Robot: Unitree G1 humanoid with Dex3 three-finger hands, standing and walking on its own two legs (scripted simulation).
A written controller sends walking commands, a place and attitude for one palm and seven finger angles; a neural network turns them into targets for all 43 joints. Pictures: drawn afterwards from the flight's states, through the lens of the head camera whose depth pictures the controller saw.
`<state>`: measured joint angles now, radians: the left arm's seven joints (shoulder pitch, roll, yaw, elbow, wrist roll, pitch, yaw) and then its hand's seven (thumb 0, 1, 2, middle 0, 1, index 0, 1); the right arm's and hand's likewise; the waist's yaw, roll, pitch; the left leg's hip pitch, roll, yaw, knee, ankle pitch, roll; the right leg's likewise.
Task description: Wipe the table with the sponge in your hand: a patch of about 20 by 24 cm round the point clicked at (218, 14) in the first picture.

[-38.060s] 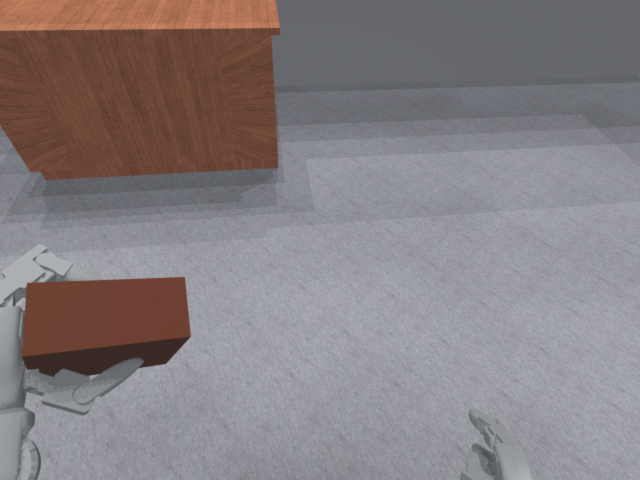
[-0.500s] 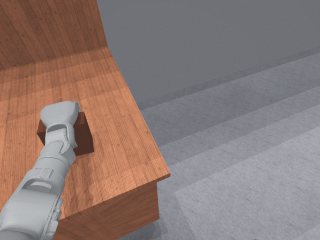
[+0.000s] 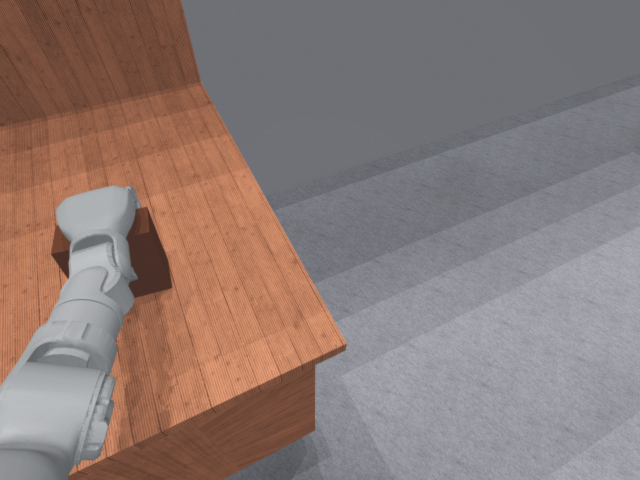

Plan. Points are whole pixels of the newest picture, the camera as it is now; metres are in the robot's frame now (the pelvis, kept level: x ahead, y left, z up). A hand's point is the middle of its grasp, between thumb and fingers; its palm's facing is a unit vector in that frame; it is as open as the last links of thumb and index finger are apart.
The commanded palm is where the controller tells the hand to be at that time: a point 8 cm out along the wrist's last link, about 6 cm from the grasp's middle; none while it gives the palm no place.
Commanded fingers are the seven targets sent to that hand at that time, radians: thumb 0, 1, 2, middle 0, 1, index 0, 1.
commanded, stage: slide back across to the first lane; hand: left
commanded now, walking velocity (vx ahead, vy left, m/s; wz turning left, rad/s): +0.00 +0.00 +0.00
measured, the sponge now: (122, 267) +0.41 +0.30 +0.00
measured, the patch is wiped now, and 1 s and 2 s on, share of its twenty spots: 1.00 1.00 1.00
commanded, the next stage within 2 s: wipe back along the first lane in 0.40 s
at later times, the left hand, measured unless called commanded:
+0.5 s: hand (66, 254) +0.39 +0.35 +0.05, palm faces -0.13 -0.03 -0.99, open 10.0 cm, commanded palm +0.38 +0.34 +0.10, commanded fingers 0.00 0.10 1.30 -1.20 -1.60 -1.20 -1.60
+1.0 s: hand (69, 281) +0.35 +0.33 +0.04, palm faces -0.05 -0.05 -1.00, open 10.0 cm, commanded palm +0.32 +0.32 +0.08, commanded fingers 0.00 0.10 1.30 -1.20 -1.60 -1.20 -1.60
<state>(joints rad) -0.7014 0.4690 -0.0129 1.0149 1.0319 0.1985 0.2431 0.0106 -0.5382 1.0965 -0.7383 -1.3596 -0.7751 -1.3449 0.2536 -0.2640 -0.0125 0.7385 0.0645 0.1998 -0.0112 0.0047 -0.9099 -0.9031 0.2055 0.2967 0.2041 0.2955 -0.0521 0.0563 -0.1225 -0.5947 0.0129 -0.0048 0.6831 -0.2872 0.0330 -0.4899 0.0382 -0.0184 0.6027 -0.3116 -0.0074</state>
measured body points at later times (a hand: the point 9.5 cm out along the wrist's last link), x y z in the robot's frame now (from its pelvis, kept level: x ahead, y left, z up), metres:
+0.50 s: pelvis +0.03 +0.00 +0.01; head +0.07 +0.01 +0.46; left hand +0.40 +0.35 +0.10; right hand +0.15 -0.26 -0.11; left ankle +0.02 +0.10 -0.72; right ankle -0.01 -0.12 -0.72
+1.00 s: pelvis +0.03 +0.00 +0.01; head +0.05 +0.00 +0.46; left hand +0.35 +0.33 +0.10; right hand +0.20 -0.24 -0.10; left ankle +0.02 +0.10 -0.72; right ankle -0.01 -0.12 -0.72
